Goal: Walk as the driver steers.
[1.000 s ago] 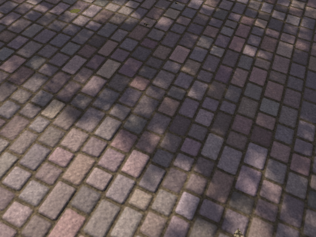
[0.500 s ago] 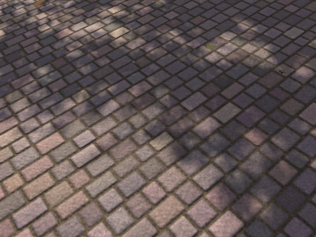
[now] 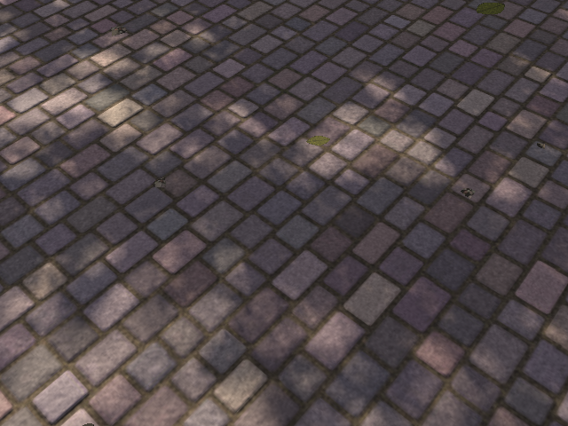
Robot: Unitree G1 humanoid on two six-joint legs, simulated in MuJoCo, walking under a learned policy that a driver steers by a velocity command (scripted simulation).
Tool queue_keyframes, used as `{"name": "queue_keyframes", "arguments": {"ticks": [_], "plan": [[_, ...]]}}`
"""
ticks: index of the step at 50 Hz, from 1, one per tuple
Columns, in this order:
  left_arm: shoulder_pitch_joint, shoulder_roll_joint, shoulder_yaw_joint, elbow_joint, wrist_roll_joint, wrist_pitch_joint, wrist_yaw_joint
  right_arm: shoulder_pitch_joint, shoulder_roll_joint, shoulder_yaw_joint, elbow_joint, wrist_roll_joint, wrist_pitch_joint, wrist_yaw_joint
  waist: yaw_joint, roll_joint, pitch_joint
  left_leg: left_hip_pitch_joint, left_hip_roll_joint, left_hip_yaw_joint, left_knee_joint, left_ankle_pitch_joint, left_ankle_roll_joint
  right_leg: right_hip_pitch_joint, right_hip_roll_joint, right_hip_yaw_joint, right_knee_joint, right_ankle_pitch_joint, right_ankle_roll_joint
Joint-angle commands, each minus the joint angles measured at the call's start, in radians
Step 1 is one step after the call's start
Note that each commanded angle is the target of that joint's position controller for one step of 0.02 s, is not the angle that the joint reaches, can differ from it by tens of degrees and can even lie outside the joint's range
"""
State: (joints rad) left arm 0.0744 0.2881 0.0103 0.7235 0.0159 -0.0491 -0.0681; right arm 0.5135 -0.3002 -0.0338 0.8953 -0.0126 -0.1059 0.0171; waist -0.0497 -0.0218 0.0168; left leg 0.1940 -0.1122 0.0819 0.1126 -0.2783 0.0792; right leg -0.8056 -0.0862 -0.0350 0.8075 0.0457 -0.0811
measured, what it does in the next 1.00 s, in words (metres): walks ahead, turning right: right foot, then left foot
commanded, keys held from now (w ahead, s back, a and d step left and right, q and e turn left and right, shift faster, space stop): w+e+shift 0.86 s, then w+q+shift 0.14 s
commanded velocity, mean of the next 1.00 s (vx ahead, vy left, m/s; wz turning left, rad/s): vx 1.00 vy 0.00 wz -0.78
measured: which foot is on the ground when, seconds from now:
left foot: down 0.00-0.14, up 0.16-0.52, down 0.54-0.98, up 1.00-1.00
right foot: up 0.00-0.10, down 0.12-0.56, up 0.58-0.96, down 0.98-1.00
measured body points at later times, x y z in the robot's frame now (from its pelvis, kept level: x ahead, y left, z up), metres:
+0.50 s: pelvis +0.50 -0.04 +0.00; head +0.54 -0.06 +0.45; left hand +0.56 +0.26 -0.11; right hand +0.70 -0.32 -0.05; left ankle +0.76 +0.05 -0.69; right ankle +0.30 -0.04 -0.72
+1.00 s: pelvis +0.91 -0.25 -0.03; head +0.93 -0.27 +0.42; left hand +1.25 -0.31 -0.08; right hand +0.65 -0.35 -0.16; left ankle +0.78 +0.03 -0.67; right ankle +0.98 -0.37 -0.73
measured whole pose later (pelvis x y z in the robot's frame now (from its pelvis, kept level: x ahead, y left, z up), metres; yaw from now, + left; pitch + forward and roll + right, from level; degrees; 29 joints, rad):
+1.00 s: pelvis +0.91 -0.25 -0.03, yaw -48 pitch +1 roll +1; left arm -0.06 0.28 -0.01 0.62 0.05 -0.03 -0.06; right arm 0.56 -0.25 -0.01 0.94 -0.03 -0.07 -0.02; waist -0.07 -0.02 0.05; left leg 0.18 0.06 0.25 0.65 -0.35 -0.01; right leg -0.55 0.07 -0.11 0.67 -0.13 -0.19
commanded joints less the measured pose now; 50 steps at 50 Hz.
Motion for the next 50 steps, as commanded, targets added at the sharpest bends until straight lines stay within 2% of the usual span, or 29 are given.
{"name": "queue_keyframes", "arguments": {"ticks": [1, 3, 4, 6, 7, 8, 9, 10, 11, 13, 14, 18, 21, 24, 25, 26, 27, 28, 29, 30, 31, 32, 37, 42, 44, 46, 47, 49, 50], "plan": [[-0.063, 0.016, -0.011, -0.057, -0.010, -0.010, -0.015, -0.072, -0.123, -0.011, -0.058, 0.006, -0.046, -0.010, 0.053, 0.060, 0.123, -0.280, 0.251, 0.054, -0.100, 0.950, -0.012, 0.295, 0.078, -0.099, -0.116, 0.162, -0.048], [-0.021, 0.057, -0.004, -0.032, 0.003, -0.007, -0.004, -0.044, -0.167, -0.023, -0.040, -0.013, -0.026, -0.036, 0.082, 0.113, 0.046, -0.100, 0.276, 0.083, 0.067, 1.352, -0.052, 0.341, 0.160, -0.155, -0.131, 0.046, -0.074], [0.080, 0.095, 0.009, -0.001, 0.003, -0.004, 0.002, -0.064, -0.191, -0.031, -0.046, -0.030, -0.005, -0.052, 0.140, 0.137, -0.031, -0.060, 0.291, 0.082, 0.224, 1.448, -0.062, 0.446, 0.204, -0.156, -0.132, -0.023, -0.086], [0.520, 0.186, 0.057, 0.125, 0.004, 0.001, 0.021, -0.179, -0.231, -0.044, -0.078, -0.049, 0.030, -0.068, 0.359, 0.132, -0.201, -0.198, 0.283, 0.091, 0.845, 1.418, -0.068, 0.859, 0.200, -0.066, -0.208, -0.099, -0.147], [0.566, 0.240, 0.094, 0.137, -0.017, 0.022, 0.040, -0.254, -0.183, -0.039, -0.099, -0.044, 0.013, -0.054, 0.359, -0.069, -0.206, -0.478, 0.090, 0.082, 1.289, 0.483, -0.067, 1.048, 0.113, 0.108, -0.219, -0.180, -0.163], [0.429, 0.363, 0.115, 0.104, 0.019, 0.026, 0.044, -0.074, -0.050, 0.002, -0.190, 0.004, -0.008, -0.027, 0.115, -0.339, -0.345, -0.971, -0.001, -0.097, 1.662, -0.239, -0.134, 1.358, -0.185, 0.718, -0.306, -0.198, -0.434], [0.379, 0.296, 0.121, 0.061, -0.005, 0.031, 0.051, -0.184, -0.115, 0.010, -0.200, -0.018, -0.028, -0.031, 0.197, -0.037, -0.367, -1.034, 0.055, -0.206, 1.607, -0.120, -0.090, 1.301, -0.179, 0.859, -0.480, -0.382, -0.428], [0.355, 0.232, 0.107, 0.086, -0.007, 0.028, 0.063, -0.236, -0.117, 0.015, -0.214, -0.019, -0.040, -0.024, 0.137, 0.054, -0.154, -1.027, 0.119, -0.215, 1.456, -0.049, -0.067, 1.073, -0.152, 0.768, -0.557, -0.460, -0.358], [0.325, 0.176, 0.094, 0.102, -0.005, 0.023, 0.062, -0.280, -0.097, 0.020, -0.229, -0.035, -0.038, -0.022, 0.084, 0.129, -0.048, -0.962, 0.167, -0.198, 1.316, -0.037, -0.062, 0.878, -0.100, 0.667, -0.589, -0.417, -0.298], [0.291, 0.143, 0.078, 0.099, -0.006, -0.001, 0.067, -0.275, -0.081, 0.032, -0.233, -0.071, 0.010, -0.019, 0.011, 0.123, 0.050, -0.851, 0.202, -0.183, 1.208, -0.070, -0.094, 0.616, -0.015, 0.539, -0.603, -0.282, -0.271], [0.288, 0.145, 0.075, 0.095, -0.012, -0.013, 0.064, -0.278, -0.069, 0.036, -0.241, -0.075, 0.033, -0.018, -0.005, 0.099, 0.063, -0.816, 0.217, -0.168, 1.134, -0.096, -0.111, 0.530, 0.022, 0.485, -0.613, -0.276, -0.268], [0.294, 0.180, 0.093, 0.076, -0.015, -0.036, 0.056, -0.520, -0.036, 0.060, -0.347, -0.045, 0.038, 0.006, 0.054, 0.032, 0.125, -0.697, 0.212, -0.083, 0.715, 0.202, -0.152, 0.344, 0.111, 0.393, -0.685, -0.140, -0.225], [0.354, 0.201, 0.107, 0.086, -0.029, -0.039, 0.045, -0.580, -0.036, 0.059, -0.369, -0.020, 0.033, 0.006, 0.121, -0.019, 0.061, -0.606, 0.158, -0.069, 0.533, 0.416, -0.132, 0.471, 0.097, 0.406, -0.647, 0.110, -0.165], [0.360, 0.225, 0.118, 0.083, -0.025, -0.030, 0.061, -0.562, -0.086, 0.041, -0.370, -0.019, 0.027, -0.005, 0.112, -0.026, 0.009, -0.522, 0.117, -0.097, 0.396, 0.349, -0.110, 0.644, 0.074, 0.434, -0.518, 0.290, -0.111], [0.349, 0.249, 0.123, 0.079, -0.018, -0.030, 0.065, -0.476, -0.129, 0.022, -0.345, -0.017, 0.024, -0.015, 0.071, -0.025, -0.059, -0.419, 0.090, -0.103, 0.395, 0.265, -0.100, 0.688, 0.074, 0.437, -0.398, 0.430, -0.088], [0.314, 0.285, 0.129, 0.072, -0.011, -0.030, 0.062, -0.318, -0.172, 0.000, -0.305, -0.012, 0.019, -0.028, -0.025, -0.017, -0.155, -0.251, 0.088, -0.100, 0.400, 0.175, -0.090, 0.680, 0.088, 0.424, -0.200, 0.480, -0.068], [0.262, 0.259, 0.122, 0.058, -0.004, -0.041, 0.059, -0.101, -0.221, -0.026, -0.258, -0.019, 0.014, -0.049, -0.140, -0.007, -0.252, -0.006, 0.165, -0.149, 0.445, 0.061, -0.071, 0.550, 0.124, 0.393, 0.059, 0.379, -0.051], [0.250, 0.084, 0.076, 0.025, 0.007, -0.052, 0.064, 0.097, -0.276, -0.046, -0.221, -0.048, 0.011, -0.068, -0.168, 0.204, -0.368, 0.210, 0.431, -0.410, 0.430, -0.274, -0.063, 0.364, 0.186, 0.303, 0.411, -0.368, -0.063], [0.411, 0.030, 0.047, -0.044, -0.056, -0.044, 0.061, -0.044, -0.355, -0.066, -0.240, -0.067, 0.021, -0.056, -0.003, 0.528, -0.475, 0.286, 0.645, -1.046, 0.157, -0.511, 0.051, 0.100, 0.234, 0.193, 0.630, -0.572, -0.036], [0.308, 0.132, 0.053, 0.004, -0.019, -0.020, 0.072, -0.174, -0.218, -0.055, -0.274, -0.055, 0.029, -0.048, -0.024, 0.251, -0.290, 0.124, 0.561, -0.943, 0.120, -0.655, 0.059, 0.019, 0.128, 0.164, 0.651, -0.428, -0.044], [0.223, 0.156, 0.063, -0.004, -0.001, -0.009, 0.059, -0.226, -0.139, -0.035, -0.270, -0.046, 0.031, -0.044, -0.026, 0.134, -0.166, -0.004, 0.505, -0.710, 0.147, -0.467, 0.044, 0.025, 0.089, 0.134, 0.590, -0.343, -0.035], [0.182, 0.148, 0.064, -0.005, 0.005, 0.001, 0.046, -0.221, -0.107, -0.028, -0.244, -0.053, 0.031, -0.039, -0.019, 0.047, -0.098, -0.102, 0.465, -0.556, 0.147, -0.239, 0.033, 0.051, 0.057, 0.126, 0.556, -0.318, -0.024], [0.036, 0.044, 0.029, -0.109, 0.019, 0.052, -0.001, -0.122, -0.036, -0.009, -0.115, -0.009, -0.008, -0.014, 0.035, 0.107, 0.018, -0.232, 0.381, -0.138, 0.094, 0.276, -0.029, 0.005, -0.013, 0.081, 0.488, -0.267, -0.019], [-0.136, 0.056, 0.007, -0.193, 0.013, 0.053, -0.031, -0.149, -0.087, -0.018, -0.088, -0.015, -0.026, -0.018, 0.062, 0.058, 0.126, -0.307, 0.316, 0.128, -0.012, 0.498, -0.059, 0.090, 0.014, -0.049, 0.143, -0.055, -0.038], [-0.183, 0.037, -0.006, -0.194, 0.019, 0.045, -0.038, -0.064, -0.108, -0.019, -0.057, -0.020, -0.023, -0.025, 0.041, 0.045, 0.136, -0.284, 0.303, 0.178, 0.013, 0.866, -0.077, 0.219, 0.089, -0.137, 0.005, -0.054, -0.075], [-0.102, 0.054, -0.003, -0.150, 0.029, 0.034, -0.024, -0.024, -0.172, -0.025, -0.039, -0.018, -0.012, -0.038, 0.097, 0.110, 0.070, -0.225, 0.354, 0.158, 0.106, 1.256, -0.056, 0.398, 0.173, -0.134, -0.048, -0.108, -0.108], [0.012, 0.096, 0.013, -0.111, 0.033, 0.029, -0.010, -0.041, -0.217, -0.032, -0.038, -0.018, 0.003, -0.044, 0.170, 0.132, 0.010, -0.210, 0.374, 0.151, 0.264, 1.369, -0.038, 0.526, 0.208, -0.116, -0.073, -0.183, -0.123], [0.387, 0.192, 0.064, 0.013, 0.039, 0.027, 0.032, -0.129, -0.241, -0.032, -0.056, -0.012, 0.027, -0.046, 0.362, 0.137, -0.143, -0.376, 0.350, 0.139, 0.805, 1.190, 0.006, 0.967, 0.167, 0.014, -0.239, -0.237, -0.171], [0.365, 0.277, 0.091, 0.015, 0.033, 0.031, 0.053, -0.101, -0.111, -0.012, -0.084, -0.014, 0.025, -0.032, 0.252, -0.144, -0.246, -0.637, 0.154, 0.112, 1.265, -0.070, -0.016, 1.192, -0.085, 0.293, -0.226, -0.293, -0.147]]}}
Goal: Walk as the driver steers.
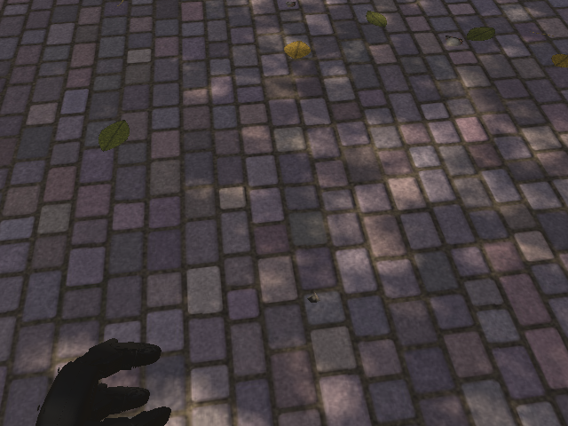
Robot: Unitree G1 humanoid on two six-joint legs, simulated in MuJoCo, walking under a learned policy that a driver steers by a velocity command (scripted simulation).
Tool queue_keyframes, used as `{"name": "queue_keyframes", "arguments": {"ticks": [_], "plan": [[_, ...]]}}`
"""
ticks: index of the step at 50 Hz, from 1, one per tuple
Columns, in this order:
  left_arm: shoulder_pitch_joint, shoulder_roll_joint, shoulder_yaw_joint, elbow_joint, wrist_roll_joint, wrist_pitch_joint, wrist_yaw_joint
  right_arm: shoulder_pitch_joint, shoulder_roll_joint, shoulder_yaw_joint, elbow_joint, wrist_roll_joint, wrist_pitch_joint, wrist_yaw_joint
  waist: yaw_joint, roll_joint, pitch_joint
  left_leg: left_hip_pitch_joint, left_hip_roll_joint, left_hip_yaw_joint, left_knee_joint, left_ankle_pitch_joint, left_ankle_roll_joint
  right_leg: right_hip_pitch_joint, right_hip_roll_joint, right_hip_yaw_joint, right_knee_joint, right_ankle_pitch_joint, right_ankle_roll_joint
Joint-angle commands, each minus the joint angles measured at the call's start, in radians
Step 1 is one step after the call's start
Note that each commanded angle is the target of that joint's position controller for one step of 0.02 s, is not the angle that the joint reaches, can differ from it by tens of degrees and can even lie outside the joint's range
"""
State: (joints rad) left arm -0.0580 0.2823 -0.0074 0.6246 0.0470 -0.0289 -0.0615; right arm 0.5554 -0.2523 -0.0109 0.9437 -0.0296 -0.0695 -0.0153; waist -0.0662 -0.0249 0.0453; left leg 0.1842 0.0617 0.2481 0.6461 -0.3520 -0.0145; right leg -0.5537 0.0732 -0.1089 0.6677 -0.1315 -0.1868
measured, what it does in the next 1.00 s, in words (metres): walks ahead, turning left: left foot, then right foot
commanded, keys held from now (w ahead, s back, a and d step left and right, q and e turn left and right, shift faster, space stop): w+q+shift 1.00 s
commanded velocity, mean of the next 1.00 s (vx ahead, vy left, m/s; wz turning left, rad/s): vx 1.00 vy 0.00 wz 0.73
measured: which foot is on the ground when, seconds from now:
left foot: up 0.00-0.42, down 0.44-0.86, up 0.88-1.00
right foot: down 0.00-0.44, up 0.46-0.82, down 0.84-1.00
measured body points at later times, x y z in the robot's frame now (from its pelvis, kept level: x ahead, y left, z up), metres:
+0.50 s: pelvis +0.46 +0.08 +0.00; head +0.48 +0.08 +0.45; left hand +0.41 +0.35 -0.13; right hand +0.66 -0.14 -0.12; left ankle +0.55 +0.13 -0.70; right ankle +0.24 -0.07 -0.55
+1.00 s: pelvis +0.91 +0.23 +0.03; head +0.93 +0.24 +0.48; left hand +0.78 +0.51 -0.06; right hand +1.21 +0.10 -0.07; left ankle +0.77 +0.22 -0.58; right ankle +1.01 +0.13 -0.70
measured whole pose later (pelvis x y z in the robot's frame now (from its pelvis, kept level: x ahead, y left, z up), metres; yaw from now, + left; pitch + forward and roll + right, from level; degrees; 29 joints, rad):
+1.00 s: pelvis +0.91 +0.23 +0.03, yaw +48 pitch +2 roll -2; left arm 0.26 0.31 0.03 0.72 0.05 -0.08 0.02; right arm 0.24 -0.39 -0.08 0.74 -0.03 -0.02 0.04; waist 0.00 0.05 0.01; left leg -0.48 -0.03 -0.02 1.32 -0.30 0.11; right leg -0.28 -0.04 -0.09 0.51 -0.25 0.03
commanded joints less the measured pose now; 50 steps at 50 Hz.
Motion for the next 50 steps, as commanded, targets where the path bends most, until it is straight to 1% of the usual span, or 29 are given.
{"name": "queue_keyframes", "arguments": {"ticks": [1, 2, 3, 4, 5, 7, 11, 13, 16, 18, 20, 21, 22, 23, 24, 25, 26, 29, 33, 37, 39, 40, 42, 43, 44, 45, 46, 47, 50], "plan": [[0.461, 0.325, 0.115, 0.066, 0.019, 0.005, 0.054, -0.004, -0.137, -0.024, -0.178, 0.067, -0.017, 0.001, 0.196, -0.178, -0.497, -0.876, -0.105, -0.316, 1.005, -0.147, 0.089, 1.109, -0.521, 0.856, -0.231, -0.157, -0.185], [0.453, 0.255, 0.115, 0.079, 0.006, 0.000, 0.064, -0.165, -0.205, -0.040, -0.191, 0.053, -0.023, -0.004, 0.231, 0.035, -0.367, -0.938, -0.043, -0.353, 0.966, -0.004, 0.096, 0.964, -0.446, 0.765, -0.321, -0.218, -0.140], [0.420, 0.205, 0.100, 0.121, 0.001, -0.016, 0.069, -0.179, -0.164, -0.033, -0.194, 0.054, -0.023, 0.004, 0.163, 0.034, -0.145, -0.938, -0.001, -0.323, 0.863, 0.046, 0.095, 0.741, -0.421, 0.638, -0.374, -0.172, -0.114], [0.380, 0.150, 0.088, 0.139, 0.004, -0.040, 0.064, -0.201, -0.135, -0.028, -0.182, 0.034, -0.012, 0.010, 0.115, 0.101, -0.047, -0.899, 0.048, -0.335, 0.763, 0.065, 0.095, 0.588, -0.376, 0.539, -0.407, -0.113, -0.082], [0.342, 0.119, 0.078, 0.141, 0.008, -0.056, 0.069, -0.171, -0.110, -0.025, -0.144, 0.020, 0.011, 0.021, 0.075, 0.123, -0.010, -0.828, 0.063, -0.343, 0.727, 0.085, 0.093, 0.487, -0.325, 0.429, -0.442, -0.092, -0.040], [0.356, 0.069, 0.063, 0.166, -0.013, -0.086, 0.062, -0.126, -0.085, -0.026, -0.121, 0.009, 0.049, 0.044, 0.033, 0.041, 0.007, -0.761, 0.093, -0.348, 0.660, 0.107, 0.077, 0.372, -0.309, 0.333, -0.518, -0.092, -0.009], [0.392, 0.057, 0.060, 0.209, -0.032, -0.116, 0.047, -0.336, -0.050, -0.023, -0.187, 0.022, 0.060, 0.066, 0.052, -0.002, 0.099, -0.897, 0.084, -0.271, 0.478, 0.298, 0.082, 0.390, -0.212, 0.038, -0.583, 0.258, 0.104], [0.404, 0.046, 0.053, 0.219, -0.032, -0.120, 0.048, -0.411, -0.042, -0.017, -0.207, 0.027, 0.050, 0.074, 0.063, -0.004, 0.092, -0.873, 0.047, -0.193, 0.354, 0.409, 0.097, 0.410, -0.167, -0.073, -0.582, 0.415, 0.133], [0.451, 0.082, 0.048, 0.236, -0.041, -0.121, 0.068, -0.501, -0.040, -0.004, -0.249, 0.021, 0.038, 0.093, 0.070, 0.008, 0.097, -0.789, -0.020, -0.074, 0.122, 0.505, 0.136, 0.493, -0.195, -0.147, -0.557, 0.797, 0.175], [0.466, 0.139, 0.056, 0.233, -0.036, -0.109, 0.097, -0.465, -0.073, -0.011, -0.236, 0.014, 0.040, 0.097, 0.038, -0.045, 0.025, -0.683, -0.101, -0.023, 0.055, 0.493, 0.163, 0.607, -0.223, -0.160, -0.441, 1.114, 0.197], [0.423, 0.200, 0.071, 0.196, -0.029, -0.081, 0.126, -0.234, -0.140, -0.038, -0.162, 0.027, 0.052, 0.092, -0.082, -0.077, -0.135, -0.422, -0.206, -0.020, 0.093, 0.368, 0.190, 0.627, -0.251, -0.158, -0.117, 1.467, 0.208], [0.358, 0.235, 0.082, 0.170, -0.018, -0.068, 0.125, -0.042, -0.184, -0.059, -0.120, 0.007, 0.050, 0.080, -0.178, -0.102, -0.159, -0.240, -0.187, -0.093, 0.072, 0.270, 0.241, 0.499, -0.292, -0.123, 0.147, 1.395, 0.207], [0.292, 0.235, 0.090, 0.167, -0.011, -0.052, 0.114, 0.131, -0.239, -0.094, -0.074, 0.020, 0.050, 0.057, -0.283, -0.041, -0.191, -0.057, -0.128, -0.213, -0.022, 0.252, 0.312, 0.358, -0.220, -0.123, 0.574, 0.938, 0.201], [0.282, 0.032, 0.037, 0.141, 0.008, -0.068, 0.080, 0.071, -0.282, -0.104, -0.054, 0.026, 0.054, 0.034, -0.147, 0.228, -0.112, 0.060, -0.019, -0.364, 0.074, 0.357, 0.347, -0.019, -0.031, -0.065, 0.975, -0.362, 0.187], [0.323, 0.034, 0.025, 0.018, -0.022, -0.086, 0.076, -0.018, -0.373, -0.127, -0.094, 0.004, 0.068, 0.027, -0.055, 0.282, -0.273, 0.228, 0.138, -0.878, -0.148, 0.107, 0.541, -0.317, 0.008, 0.129, 1.132, -0.417, 0.209], [0.261, 0.079, 0.016, 0.000, -0.005, -0.111, 0.073, -0.051, -0.318, -0.125, -0.131, 0.005, 0.068, 0.022, -0.065, 0.093, -0.214, 0.145, 0.185, -1.041, -0.361, -0.119, 0.501, -0.368, -0.048, 0.214, 1.036, -0.310, 0.179], [0.234, 0.102, 0.021, 0.008, -0.002, -0.118, 0.067, -0.107, -0.245, -0.109, -0.125, 0.012, 0.069, 0.023, -0.007, -0.052, -0.073, -0.051, 0.152, -0.965, -0.434, -0.165, 0.425, -0.321, -0.099, 0.210, 0.910, -0.224, 0.165], [0.260, 0.087, 0.009, 0.006, 0.032, -0.064, 0.065, -0.186, -0.181, -0.082, -0.140, 0.022, 0.027, 0.016, 0.115, -0.099, 0.054, -0.447, 0.041, -0.769, -0.458, 0.050, 0.387, -0.147, -0.181, 0.199, 0.687, -0.228, 0.225], [0.063, 0.052, -0.013, -0.087, 0.009, -0.039, 0.044, -0.193, -0.208, -0.093, -0.160, 0.026, -0.010, 0.021, 0.071, -0.019, 0.099, -0.667, -0.080, -0.604, -0.513, 0.231, 0.338, 0.027, -0.202, 0.119, 0.237, 0.008, 0.266], [-0.015, 0.048, -0.015, -0.114, -0.023, -0.047, 0.040, -0.130, -0.241, -0.117, -0.158, 0.038, -0.006, 0.034, -0.021, 0.060, 0.008, -0.460, -0.080, -0.606, -0.445, 0.507, 0.261, 0.129, -0.120, 0.095, -0.044, 0.236, 0.231], [0.011, 0.083, -0.003, -0.113, -0.022, -0.054, 0.050, -0.138, -0.251, -0.124, -0.167, 0.033, -0.003, 0.025, -0.006, 0.081, -0.029, -0.353, -0.061, -0.637, -0.348, 0.616, 0.224, 0.196, -0.093, 0.122, -0.147, 0.188, 0.218], [0.082, 0.121, 0.014, -0.092, -0.021, -0.057, 0.059, -0.147, -0.270, -0.128, -0.172, 0.028, -0.003, 0.022, 0.028, 0.080, -0.086, -0.306, -0.061, -0.641, -0.245, 0.755, 0.200, 0.285, -0.064, 0.124, -0.157, 0.114, 0.208], [0.454, 0.215, 0.062, -0.005, -0.022, -0.066, 0.090, -0.246, -0.296, -0.130, -0.196, 0.014, -0.014, 0.028, 0.247, 0.059, -0.283, -0.428, -0.106, -0.600, 0.197, 0.761, 0.154, 0.695, -0.111, 0.152, -0.113, -0.061, 0.180], [0.672, 0.281, 0.087, 0.032, 0.008, -0.069, 0.111, -0.271, -0.142, -0.088, -0.235, 0.007, -0.027, 0.024, 0.300, -0.123, -0.411, -0.613, -0.164, -0.521, 0.547, 0.165, 0.161, 0.928, -0.363, 0.405, -0.133, -0.432, 0.167], [0.534, 0.364, 0.105, 0.015, 0.031, -0.062, 0.100, -0.127, -0.060, -0.053, -0.309, 0.066, -0.023, 0.029, 0.128, -0.482, -0.510, -0.890, -0.225, -0.411, 0.775, -0.174, 0.132, 1.021, -0.594, 1.041, -0.403, -0.663, 0.059], [0.406, 0.242, 0.097, -0.016, 0.022, -0.053, 0.093, -0.204, -0.151, -0.056, -0.264, 0.030, 0.002, 0.016, 0.139, -0.234, -0.335, -0.996, -0.117, -0.379, 0.825, -0.047, 0.143, 0.876, -0.533, 0.978, -0.432, -0.815, 0.046], [0.355, 0.158, 0.076, -0.015, 0.010, -0.048, 0.089, -0.284, -0.181, -0.064, -0.268, 0.010, 0.012, 0.026, 0.146, -0.106, -0.212, -0.997, -0.074, -0.347, 0.770, 0.039, 0.135, 0.748, -0.480, 0.757, -0.405, -0.656, 0.059], [0.357, 0.122, 0.068, 0.011, 0.014, -0.047, 0.084, -0.321, -0.178, -0.065, -0.269, 0.003, 0.022, 0.040, 0.138, -0.013, -0.136, -0.969, -0.041, -0.335, 0.733, 0.068, 0.124, 0.642, -0.436, 0.599, -0.404, -0.438, 0.072], [0.450, 0.063, 0.053, 0.118, -0.013, -0.069, 0.075, -0.398, -0.098, -0.044, -0.321, -0.012, 0.061, 0.079, 0.102, -0.055, -0.034, -0.974, 0.023, -0.327, 0.696, 0.086, 0.113, 0.521, -0.352, 0.307, -0.441, -0.141, 0.126]]}}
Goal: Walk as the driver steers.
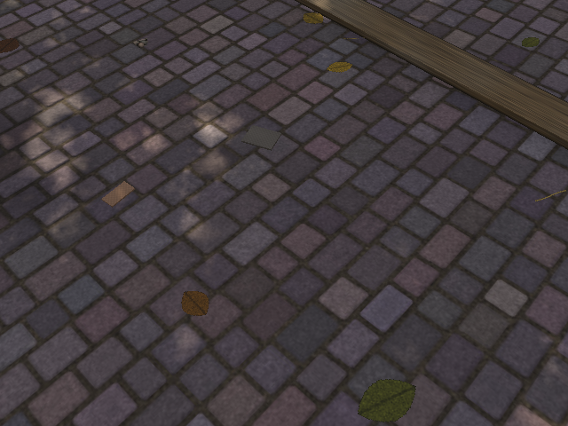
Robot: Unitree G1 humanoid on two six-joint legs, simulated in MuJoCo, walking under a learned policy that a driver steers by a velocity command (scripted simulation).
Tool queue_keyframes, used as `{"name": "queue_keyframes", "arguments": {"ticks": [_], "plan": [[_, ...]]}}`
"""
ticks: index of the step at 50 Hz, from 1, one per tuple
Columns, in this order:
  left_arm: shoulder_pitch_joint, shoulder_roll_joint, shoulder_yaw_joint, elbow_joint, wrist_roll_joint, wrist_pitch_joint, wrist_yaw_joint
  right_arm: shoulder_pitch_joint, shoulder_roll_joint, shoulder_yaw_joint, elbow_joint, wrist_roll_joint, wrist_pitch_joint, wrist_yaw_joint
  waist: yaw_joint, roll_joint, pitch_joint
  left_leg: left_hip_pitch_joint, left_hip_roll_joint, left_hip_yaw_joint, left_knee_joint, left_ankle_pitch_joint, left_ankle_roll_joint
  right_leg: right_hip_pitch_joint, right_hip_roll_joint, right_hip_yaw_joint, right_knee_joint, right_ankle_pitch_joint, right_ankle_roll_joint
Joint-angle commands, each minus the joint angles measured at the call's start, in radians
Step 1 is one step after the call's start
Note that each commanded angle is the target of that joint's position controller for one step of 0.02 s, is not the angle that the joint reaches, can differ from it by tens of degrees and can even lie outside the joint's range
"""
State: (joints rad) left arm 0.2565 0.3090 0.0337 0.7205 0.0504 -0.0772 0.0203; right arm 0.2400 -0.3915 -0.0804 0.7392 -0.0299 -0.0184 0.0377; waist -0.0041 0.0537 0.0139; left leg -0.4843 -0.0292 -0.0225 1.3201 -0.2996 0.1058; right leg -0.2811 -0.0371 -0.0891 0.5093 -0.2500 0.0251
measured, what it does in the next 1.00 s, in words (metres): walks ahead, turning left: left foot, then right foot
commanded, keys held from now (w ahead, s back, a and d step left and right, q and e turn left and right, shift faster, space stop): w+q+shift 1.00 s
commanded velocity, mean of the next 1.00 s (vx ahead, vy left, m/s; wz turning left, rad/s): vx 1.00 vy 0.00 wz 1.00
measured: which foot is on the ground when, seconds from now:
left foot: up 0.00-0.28, down 0.30-0.70, up 0.72-1.00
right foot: down 0.00-0.30, up 0.32-0.68, down 0.70-1.00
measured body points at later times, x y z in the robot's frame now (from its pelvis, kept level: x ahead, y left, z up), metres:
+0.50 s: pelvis +0.45 +0.06 -0.01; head +0.48 +0.06 +0.44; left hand +0.51 +0.36 -0.08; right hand +0.59 -0.19 -0.14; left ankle +0.40 +0.06 -0.73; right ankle +0.58 -0.09 -0.65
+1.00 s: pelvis +0.85 +0.25 +0.00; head +0.86 +0.27 +0.45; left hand +0.57 +0.37 -0.12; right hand +1.20 +0.34 -0.04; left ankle +0.86 +0.43 -0.66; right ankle +0.86 +0.06 -0.73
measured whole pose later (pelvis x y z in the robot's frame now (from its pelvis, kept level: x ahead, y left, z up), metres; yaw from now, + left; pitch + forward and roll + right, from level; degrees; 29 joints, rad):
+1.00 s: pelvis +0.85 +0.25 +0.00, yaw +57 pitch +1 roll -3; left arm 0.50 0.33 0.06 0.87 0.03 -0.09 0.00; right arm -0.02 -0.35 -0.04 0.56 -0.03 0.01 0.09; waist 0.07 0.05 0.02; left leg -0.81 0.05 0.05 1.04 -0.07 0.11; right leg 0.10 -0.02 -0.25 0.26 -0.36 0.03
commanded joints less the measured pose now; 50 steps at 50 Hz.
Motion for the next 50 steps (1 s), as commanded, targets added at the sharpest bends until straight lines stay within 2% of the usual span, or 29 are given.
{"name": "queue_keyframes", "arguments": {"ticks": [1, 5, 8, 10, 12, 13, 14, 15, 16, 17, 18, 19, 22, 25, 28, 31, 32, 33, 34, 35, 36, 37, 38, 39, 41, 43, 45, 47, 50], "plan": [[0.135, 0.043, 0.013, 0.032, -0.025, -0.032, -0.015, -0.092, 0.053, 0.033, -0.141, -0.008, 0.019, 0.032, 0.020, -0.160, 0.001, -0.324, 0.123, -0.050, 0.008, 0.050, -0.010, 0.238, -0.259, 0.239, -0.291, 0.069, -0.086], [0.087, 0.060, 0.017, 0.055, -0.023, -0.055, -0.024, -0.216, 0.043, 0.049, -0.213, -0.003, 0.028, 0.047, -0.020, -0.133, 0.072, -0.303, 0.121, 0.012, -0.173, 0.235, -0.015, 0.157, -0.205, -0.019, -0.371, 0.308, -0.065], [0.142, 0.094, 0.025, 0.090, -0.021, -0.055, -0.017, -0.326, 0.050, 0.063, -0.235, -0.003, 0.025, 0.067, 0.004, -0.085, 0.138, -0.210, 0.079, 0.143, -0.433, 0.300, 0.025, 0.185, -0.162, -0.156, -0.408, 0.507, -0.039], [0.194, 0.134, 0.032, 0.100, -0.022, -0.046, -0.007, -0.330, 0.047, 0.063, -0.222, -0.001, 0.019, 0.067, 0.000, -0.104, 0.102, -0.091, 0.000, 0.232, -0.522, 0.281, 0.063, 0.268, -0.160, -0.202, -0.314, 0.987, -0.015], [0.194, 0.198, 0.048, 0.091, -0.021, -0.019, 0.012, -0.203, 0.008, 0.047, -0.182, 0.000, 0.014, 0.052, -0.089, -0.163, 0.005, 0.065, -0.062, 0.238, -0.554, 0.196, 0.096, 0.340, -0.202, -0.199, -0.096, 1.318, -0.009], [0.158, 0.225, 0.057, 0.077, -0.018, -0.001, 0.017, -0.044, -0.028, 0.028, -0.136, 0.001, 0.012, 0.041, -0.172, -0.178, -0.071, 0.236, -0.088, 0.217, -0.552, 0.146, 0.119, 0.308, -0.227, -0.182, 0.106, 1.386, -0.021], [0.104, 0.230, 0.060, 0.049, -0.014, 0.013, 0.014, 0.178, -0.074, -0.002, -0.064, 0.003, 0.005, 0.022, -0.262, -0.168, -0.158, 0.492, -0.096, 0.150, -0.610, 0.114, 0.159, 0.183, -0.237, -0.154, 0.393, 1.294, -0.040], [0.096, 0.189, 0.057, 0.043, -0.006, 0.020, -0.002, 0.238, -0.112, -0.033, -0.020, 0.015, 0.005, -0.006, -0.249, -0.050, -0.161, 0.692, -0.052, 0.036, -0.689, 0.066, 0.189, -0.048, -0.119, -0.150, 0.756, 0.531, -0.033], [0.130, 0.046, 0.021, -0.023, 0.013, 0.010, -0.014, 0.146, -0.208, -0.051, -0.043, 0.018, 0.019, -0.021, -0.100, 0.171, -0.135, 0.806, 0.139, -0.322, -0.645, 0.288, 0.260, -0.398, 0.026, -0.102, 1.137, -0.290, -0.002], [0.078, 0.098, 0.020, -0.138, -0.016, -0.016, -0.014, 0.176, -0.246, -0.063, -0.090, -0.004, 0.034, -0.025, -0.126, 0.111, -0.340, 0.986, 0.263, -0.711, -0.896, 0.015, 0.416, -0.611, 0.048, 0.124, 1.219, -0.247, 0.009], [-0.013, 0.129, 0.016, -0.147, -0.014, -0.039, -0.016, 0.170, -0.201, -0.061, -0.081, 0.002, 0.033, -0.037, -0.129, -0.045, -0.217, 0.859, 0.283, -0.772, -1.055, -0.122, 0.368, -0.657, -0.010, 0.171, 1.106, -0.160, 0.005], [-0.021, 0.129, 0.014, -0.136, -0.016, -0.045, -0.016, 0.129, -0.152, -0.049, -0.062, 0.004, 0.024, -0.043, -0.067, -0.113, -0.057, 0.669, 0.252, -0.700, -1.092, -0.078, 0.328, -0.618, -0.045, 0.165, 0.987, -0.115, 0.005], [0.024, 0.105, 0.005, -0.111, 0.024, 0.013, -0.013, 0.061, -0.078, -0.018, -0.052, 0.014, -0.027, -0.051, 0.060, -0.166, 0.047, 0.282, 0.132, -0.488, -1.100, 0.151, 0.290, -0.403, -0.105, 0.167, 0.789, -0.184, 0.052], [-0.136, 0.054, -0.015, -0.185, 0.013, 0.033, -0.027, 0.053, -0.081, -0.018, -0.045, 0.017, -0.058, -0.041, 0.045, -0.115, 0.103, 0.067, 0.041, -0.380, -1.151, 0.184, 0.255, -0.292, -0.114, 0.120, 0.494, -0.045, 0.072], [-0.226, 0.023, -0.030, -0.207, -0.021, 0.027, -0.042, 0.072, -0.098, -0.032, -0.035, 0.026, -0.064, -0.027, -0.006, -0.059, 0.070, 0.035, -0.010, -0.331, -1.141, 0.304, 0.180, -0.094, -0.056, 0.098, 0.222, 0.291, 0.046], [-0.234, 0.070, -0.016, -0.205, -0.031, 0.023, -0.035, 0.124, -0.117, -0.043, -0.017, 0.031, -0.058, -0.025, -0.036, -0.020, 0.024, 0.218, 0.028, -0.382, -1.048, 0.471, 0.130, -0.024, -0.010, 0.111, 0.081, 0.296, 0.019], [-0.183, 0.100, -0.004, -0.189, -0.030, 0.021, -0.027, 0.127, -0.132, -0.047, -0.015, 0.028, -0.055, -0.029, -0.013, -0.020, -0.016, 0.285, 0.028, -0.391, -0.955, 0.603, 0.107, 0.033, 0.021, 0.113, 0.055, 0.226, 0.011], [-0.066, 0.144, 0.017, -0.158, -0.031, 0.016, -0.015, 0.117, -0.162, -0.052, -0.013, 0.021, -0.053, -0.028, 0.053, -0.036, -0.099, 0.317, 0.018, -0.376, -0.784, 0.719, 0.081, 0.159, 0.050, 0.103, 0.053, 0.119, 0.001], [0.138, 0.182, 0.038, -0.115, -0.028, 0.012, 0.001, 0.064, -0.173, -0.053, -0.021, 0.018, -0.057, -0.023, 0.182, -0.053, -0.191, 0.229, -0.017, -0.340, -0.528, 0.717, 0.052, 0.390, 0.028, 0.098, 0.057, 0.057, -0.009], [0.357, 0.256, 0.065, -0.080, 0.001, 0.006, 0.024, 0.030, -0.050, -0.018, -0.054, 0.014, -0.072, -0.025, 0.256, -0.176, -0.318, 0.059, -0.081, -0.265, -0.162, 0.340, 0.039, 0.624, -0.182, 0.309, 0.034, -0.285, -0.036], [0.261, 0.327, 0.074, -0.095, 0.027, 0.006, 0.018, 0.146, 0.073, 0.020, -0.124, 0.062, -0.072, -0.025, 0.098, -0.532, -0.436, -0.203, -0.163, -0.155, 0.086, -0.214, 0.009, 0.737, -0.463, 0.933, -0.238, -0.540, -0.123], [0.117, 0.242, 0.074, -0.121, 0.016, 0.015, 0.011, 0.098, 0.000, 0.024, -0.096, 0.030, -0.053, -0.038, 0.085, -0.363, -0.291, -0.322, -0.055, -0.113, 0.156, -0.103, 0.021, 0.591, -0.434, 0.980, -0.286, -0.711, -0.154], [0.052, 0.151, 0.052, -0.125, 0.006, 0.020, 0.008, 0.026, -0.039, 0.015, -0.089, 0.007, -0.040, -0.028, 0.085, -0.216, -0.166, -0.331, 0.005, -0.085, 0.116, -0.026, 0.018, 0.464, -0.381, 0.776, -0.253, -0.616, -0.147], [0.047, 0.107, 0.041, -0.100, 0.006, 0.022, 0.002, -0.012, -0.038, 0.013, -0.090, -0.001, -0.029, -0.013, 0.076, -0.117, -0.082, -0.306, 0.043, -0.070, 0.070, 0.004, 0.011, 0.349, -0.336, 0.608, -0.247, -0.419, -0.133], [0.105, 0.085, 0.031, -0.030, 0.000, 0.009, -0.001, -0.076, 0.010, 0.024, -0.126, -0.013, -0.004, 0.019, 0.057, -0.134, 0.000, -0.287, 0.092, -0.068, 0.029, 0.000, -0.003, 0.231, -0.281, 0.385, -0.268, -0.191, -0.103], [0.116, 0.066, 0.028, 0.010, -0.022, -0.015, -0.017, -0.111, 0.047, 0.039, -0.168, -0.009, 0.019, 0.035, 0.024, -0.149, 0.033, -0.325, 0.119, -0.062, 0.014, 0.041, -0.012, 0.189, -0.283, 0.283, -0.320, -0.080, -0.096], [0.106, 0.051, 0.024, 0.029, -0.026, -0.030, -0.028, -0.184, 0.045, 0.044, -0.204, -0.007, 0.025, 0.041, 0.010, -0.118, 0.058, -0.325, 0.118, -0.038, -0.046, 0.129, -0.014, 0.161, -0.244, 0.109, -0.346, 0.128, -0.075], [0.064, 0.073, 0.027, 0.037, -0.023, -0.044, -0.026, -0.222, 0.036, 0.048, -0.233, -0.001, 0.029, 0.049, -0.023, -0.143, 0.086, -0.297, 0.120, -0.009, -0.173, 0.238, -0.014, 0.127, -0.220, -0.002, -0.393, 0.201, -0.071], [0.135, 0.098, 0.033, 0.078, -0.023, -0.044, -0.020, -0.326, 0.040, 0.058, -0.247, -0.003, 0.026, 0.068, 0.012, -0.082, 0.138, -0.227, 0.081, 0.128, -0.410, 0.298, 0.028, 0.190, -0.170, -0.148, -0.422, 0.411, -0.049]]}}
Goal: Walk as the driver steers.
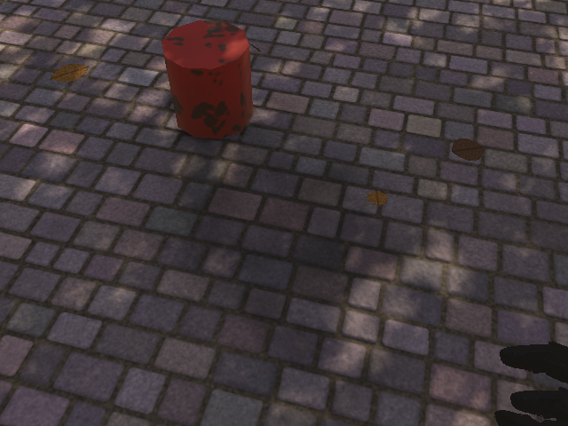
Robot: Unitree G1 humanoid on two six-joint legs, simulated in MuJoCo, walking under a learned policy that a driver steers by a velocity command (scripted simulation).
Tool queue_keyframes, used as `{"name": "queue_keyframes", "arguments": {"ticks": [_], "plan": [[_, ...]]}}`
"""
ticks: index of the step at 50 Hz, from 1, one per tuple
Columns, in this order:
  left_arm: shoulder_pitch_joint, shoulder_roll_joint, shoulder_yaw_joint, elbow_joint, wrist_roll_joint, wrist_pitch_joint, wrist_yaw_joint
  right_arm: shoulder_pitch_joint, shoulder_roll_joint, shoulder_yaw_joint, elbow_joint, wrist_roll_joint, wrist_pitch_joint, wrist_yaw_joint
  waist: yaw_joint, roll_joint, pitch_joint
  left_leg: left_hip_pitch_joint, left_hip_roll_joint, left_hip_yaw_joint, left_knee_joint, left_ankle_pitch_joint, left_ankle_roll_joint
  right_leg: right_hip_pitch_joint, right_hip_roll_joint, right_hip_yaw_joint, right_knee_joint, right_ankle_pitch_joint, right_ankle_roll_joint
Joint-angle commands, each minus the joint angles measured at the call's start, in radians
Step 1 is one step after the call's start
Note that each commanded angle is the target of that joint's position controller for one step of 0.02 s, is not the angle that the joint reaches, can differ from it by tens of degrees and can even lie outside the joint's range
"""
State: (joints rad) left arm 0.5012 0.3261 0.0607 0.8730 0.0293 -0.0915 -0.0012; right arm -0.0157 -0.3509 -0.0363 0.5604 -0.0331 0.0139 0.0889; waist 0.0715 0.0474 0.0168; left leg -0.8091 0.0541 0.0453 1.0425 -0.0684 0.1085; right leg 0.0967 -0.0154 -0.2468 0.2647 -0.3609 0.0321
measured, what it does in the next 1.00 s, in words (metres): walks ahead, turning left: left foot, then right foot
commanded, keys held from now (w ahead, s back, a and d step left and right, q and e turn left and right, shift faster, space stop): w+q+shift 0.38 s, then w+shift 0.50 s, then w+q+shift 0.12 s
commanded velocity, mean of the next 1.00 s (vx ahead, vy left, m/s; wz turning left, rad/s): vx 1.00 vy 0.00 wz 0.63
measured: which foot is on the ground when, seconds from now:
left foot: up 0.00-0.12, down 0.14-0.56, up 0.58-0.98, down 1.00-1.00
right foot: down 0.00-0.14, up 0.16-0.54, down 0.56-1.00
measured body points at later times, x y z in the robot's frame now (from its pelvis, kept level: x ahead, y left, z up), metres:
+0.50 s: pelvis +0.47 +0.05 +0.00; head +0.50 +0.06 +0.45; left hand +0.62 +0.35 -0.05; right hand +0.57 -0.23 -0.12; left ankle +0.28 +0.04 -0.73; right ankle +0.72 -0.02 -0.70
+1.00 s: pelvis +0.89 +0.26 -0.02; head +0.92 +0.28 +0.43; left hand +0.65 +0.40 -0.15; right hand +1.23 +0.25 -0.08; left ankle +0.98 +0.39 -0.73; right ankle +0.74 +0.00 -0.71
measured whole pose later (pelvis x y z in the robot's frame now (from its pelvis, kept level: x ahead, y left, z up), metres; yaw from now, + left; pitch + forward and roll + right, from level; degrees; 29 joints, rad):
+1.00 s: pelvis +0.89 +0.26 -0.02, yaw +37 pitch +3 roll -1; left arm 0.56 0.27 0.03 0.96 0.02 -0.08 0.00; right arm -0.06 -0.26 0.03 0.65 -0.05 -0.07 0.05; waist 0.07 0.00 0.02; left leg -0.57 -0.06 0.08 0.56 -0.10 0.18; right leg 0.23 -0.03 -0.14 0.35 -0.41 0.01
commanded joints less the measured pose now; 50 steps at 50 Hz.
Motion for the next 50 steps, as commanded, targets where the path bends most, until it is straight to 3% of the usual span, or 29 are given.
{"name": "queue_keyframes", "arguments": {"ticks": [1, 4, 6, 7, 8, 9, 10, 12, 14, 16, 18, 21, 24, 26, 27, 28, 29, 30, 31, 32, 34, 36, 39, 40, 42, 45, 47, 49, 50], "plan": [[-0.090, 0.097, 0.008, -0.066, 0.002, -0.027, 0.005, -0.087, 0.011, 0.019, -0.070, 0.001, -0.010, 0.018, -0.065, -0.077, 0.142, 0.143, -0.025, 0.100, -0.200, 0.057, 0.047, -0.156, -0.191, -0.028, -0.152, 0.709, -0.047], [-0.059, 0.181, 0.027, -0.072, 0.000, 0.005, 0.024, 0.017, -0.026, 0.003, -0.027, 0.004, -0.017, -0.001, -0.144, -0.152, 0.023, 0.336, -0.136, 0.167, -0.270, -0.049, 0.094, -0.013, -0.228, -0.049, 0.094, 1.373, -0.034], [-0.133, 0.227, 0.041, -0.108, 0.006, 0.039, 0.029, 0.370, -0.105, -0.042, 0.077, 0.009, -0.024, -0.027, -0.313, -0.174, -0.148, 0.719, -0.185, 0.110, -0.302, -0.152, 0.145, -0.111, -0.269, -0.011, 0.542, 1.455, -0.062], [-0.188, 0.216, 0.046, -0.129, -0.004, 0.046, 0.026, 0.521, -0.156, -0.086, 0.133, 0.040, -0.015, -0.051, -0.385, -0.064, -0.235, 1.036, -0.176, 0.004, -0.419, -0.157, 0.171, -0.336, -0.173, -0.012, 0.931, 1.048, -0.047], [-0.124, 0.038, -0.001, -0.170, 0.029, 0.040, -0.003, 0.382, -0.223, -0.093, 0.113, 0.037, -0.012, -0.070, -0.180, 0.146, -0.133, 1.075, 0.027, -0.320, -0.407, -0.110, 0.212, -0.688, -0.032, 0.025, 1.275, -0.112, -0.022], [-0.148, 0.094, 0.003, -0.291, 0.002, 0.018, -0.001, 0.387, -0.291, -0.108, 0.053, 0.000, 0.006, -0.072, -0.186, 0.151, -0.361, 1.307, 0.177, -0.827, -0.624, -0.316, 0.420, -0.934, 0.055, 0.243, 1.460, -0.156, 0.006], [-0.252, 0.120, -0.001, -0.305, 0.005, -0.008, -0.003, 0.419, -0.246, -0.109, 0.073, 0.000, 0.005, -0.086, -0.204, -0.024, -0.253, 1.196, 0.196, -0.871, -0.776, -0.400, 0.362, -1.007, -0.023, 0.327, 1.356, -0.060, 0.001], [-0.291, 0.096, -0.017, -0.293, 0.016, -0.012, 0.005, 0.375, -0.184, -0.092, 0.121, 0.008, -0.028, -0.100, -0.106, -0.138, -0.022, 0.876, 0.115, -0.705, -0.802, -0.213, 0.299, -0.909, -0.087, 0.320, 1.144, -0.022, 0.005], [-0.232, 0.092, -0.021, -0.271, 0.046, 0.029, 0.007, 0.331, -0.133, -0.068, 0.120, 0.018, -0.060, -0.103, -0.030, -0.148, 0.020, 0.651, 0.042, -0.568, -0.792, -0.036, 0.288, -0.768, -0.119, 0.321, 1.027, -0.071, 0.034], [-0.303, 0.070, -0.028, -0.301, 0.043, 0.055, 0.000, 0.328, -0.119, -0.060, 0.128, 0.022, -0.082, -0.096, -0.026, -0.124, 0.052, 0.508, -0.004, -0.512, -0.843, -0.079, 0.277, -0.720, -0.136, 0.303, 0.858, -0.078, 0.058], [-0.444, 0.031, -0.045, -0.351, 0.028, 0.053, -0.013, 0.334, -0.110, -0.060, 0.136, 0.021, -0.094, -0.088, -0.059, -0.107, 0.098, 0.400, -0.073, -0.442, -0.865, -0.025, 0.232, -0.640, -0.119, 0.264, 0.669, 0.130, 0.061], [-0.491, 0.009, -0.055, -0.357, 0.001, 0.046, -0.025, 0.360, -0.124, -0.070, 0.158, 0.034, -0.102, -0.075, -0.103, -0.043, 0.053, 0.414, -0.077, -0.410, -0.876, 0.112, 0.170, -0.463, -0.071, 0.241, 0.431, 0.454, 0.026], [-0.510, 0.043, -0.042, -0.351, 0.005, 0.038, -0.020, 0.441, -0.123, -0.069, 0.203, 0.038, -0.103, -0.081, -0.139, -0.027, 0.027, 0.646, -0.020, -0.420, -0.796, 0.353, 0.126, -0.445, -0.035, 0.231, 0.304, 0.452, -0.022], [-0.338, 0.106, -0.009, -0.300, 0.009, 0.030, -0.003, 0.447, -0.176, -0.076, 0.222, 0.022, -0.098, -0.087, -0.053, -0.024, -0.090, 0.783, -0.004, -0.394, -0.546, 0.684, 0.085, -0.302, 0.037, 0.208, 0.291, 0.263, -0.058], [-0.157, 0.135, 0.010, -0.255, 0.003, 0.027, 0.012, 0.401, -0.190, -0.078, 0.220, 0.012, -0.097, -0.085, 0.065, -0.027, -0.167, 0.708, -0.031, -0.358, -0.314, 0.673, 0.061, -0.104, 0.020, 0.204, 0.285, 0.209, -0.073], [0.054, 0.198, 0.035, -0.215, 0.017, 0.025, 0.033, 0.368, -0.110, -0.055, 0.200, 0.001, -0.107, -0.086, 0.157, -0.086, -0.273, 0.530, -0.078, -0.300, 0.034, 0.450, 0.044, 0.129, -0.126, 0.368, 0.312, -0.055, -0.098], [0.038, 0.297, 0.056, -0.198, 0.035, 0.022, 0.023, 0.501, 0.031, -0.021, 0.153, 0.053, -0.116, -0.080, 0.023, -0.495, -0.407, 0.225, -0.251, -0.204, 0.363, -0.329, -0.012, 0.323, -0.413, 1.029, 0.061, -0.301, -0.228], [-0.078, 0.214, 0.053, -0.218, 0.024, 0.031, 0.005, 0.466, -0.032, -0.011, 0.178, 0.022, -0.110, -0.094, 0.011, -0.322, -0.289, 0.066, -0.164, -0.210, 0.431, -0.304, 0.010, 0.238, -0.405, 1.168, -0.013, -0.446, -0.264], [-0.147, 0.125, 0.036, -0.222, 0.016, 0.028, -0.002, 0.350, -0.060, -0.017, 0.175, 0.008, -0.102, -0.088, 0.013, -0.149, -0.151, 0.049, -0.104, -0.200, 0.405, -0.226, 0.007, 0.103, -0.364, 0.975, 0.002, -0.381, -0.259], [-0.154, 0.081, 0.026, -0.194, 0.018, 0.024, -0.006, 0.279, -0.054, -0.013, 0.159, -0.001, -0.100, -0.076, 0.003, -0.041, -0.064, 0.070, -0.076, -0.189, 0.341, -0.202, 0.009, -0.029, -0.317, 0.834, -0.003, -0.234, -0.243], [-0.119, 0.048, 0.011, -0.128, 0.023, 0.008, -0.006, 0.218, -0.011, -0.001, 0.121, -0.012, -0.087, -0.052, -0.037, -0.080, 0.002, 0.101, -0.051, -0.205, 0.255, -0.219, 0.005, -0.160, -0.242, 0.652, -0.028, -0.081, -0.205], [-0.085, 0.040, 0.006, -0.085, 0.002, -0.010, -0.012, 0.205, 0.020, 0.012, 0.106, -0.014, -0.073, -0.040, -0.065, -0.105, 0.032, 0.069, -0.043, -0.211, 0.194, -0.232, -0.003, -0.193, -0.226, 0.576, -0.079, -0.020, -0.195], [-0.080, 0.051, 0.005, -0.058, -0.014, -0.026, -0.018, 0.051, 0.008, 0.025, 0.045, -0.016, -0.073, -0.028, -0.065, -0.088, 0.096, 0.025, -0.040, -0.141, 0.008, -0.100, -0.024, -0.243, -0.168, 0.391, -0.184, 0.173, -0.186], [-0.088, 0.077, 0.009, -0.056, -0.015, -0.032, -0.020, 0.019, 0.015, 0.035, 0.018, -0.014, -0.078, -0.021, -0.081, -0.132, 0.106, 0.069, -0.017, -0.116, -0.124, -0.031, -0.027, -0.273, -0.174, 0.350, -0.201, 0.260, -0.188], [-0.052, 0.066, 0.006, -0.032, -0.028, -0.040, -0.025, -0.073, 0.030, 0.050, -0.001, -0.012, -0.084, -0.004, -0.058, -0.093, 0.123, 0.229, -0.013, -0.002, -0.316, 0.108, -0.016, -0.329, -0.156, 0.266, -0.295, 0.415, -0.175], [-0.022, 0.129, 0.012, -0.002, -0.028, -0.044, -0.023, -0.067, 0.020, 0.050, 0.020, -0.006, -0.084, -0.010, -0.077, -0.105, 0.101, 0.321, -0.057, 0.057, -0.420, 0.130, 0.024, -0.167, -0.179, 0.179, -0.255, 0.849, -0.164], [0.012, 0.166, 0.018, 0.014, -0.017, -0.028, -0.001, -0.008, -0.018, 0.035, 0.051, -0.016, -0.079, -0.032, -0.108, -0.170, 0.005, 0.406, -0.143, 0.104, -0.431, 0.013, 0.052, -0.017, -0.198, 0.117, -0.066, 1.248, -0.132], [-0.027, 0.184, 0.019, 0.005, 0.000, 0.009, 0.022, 0.343, -0.074, 0.000, 0.162, -0.007, -0.077, -0.053, -0.273, -0.201, -0.184, 0.755, -0.197, 0.091, -0.464, -0.070, 0.100, -0.050, -0.201, 0.077, 0.418, 1.382, -0.102], [-0.046, 0.166, 0.014, -0.021, 0.009, 0.013, 0.023, 0.509, -0.135, -0.031, 0.207, -0.013, -0.069, -0.068, -0.327, -0.150, -0.264, 0.998, -0.106, -0.045, -0.443, -0.200, 0.134, -0.254, -0.166, 0.081, 0.758, 1.111, -0.093]]}}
